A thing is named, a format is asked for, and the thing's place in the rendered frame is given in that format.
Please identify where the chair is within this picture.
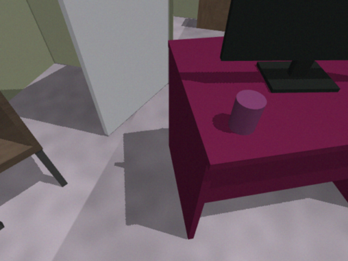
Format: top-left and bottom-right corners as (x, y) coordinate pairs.
(0, 92), (68, 230)

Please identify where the desk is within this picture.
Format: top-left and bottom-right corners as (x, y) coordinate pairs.
(168, 36), (348, 239)

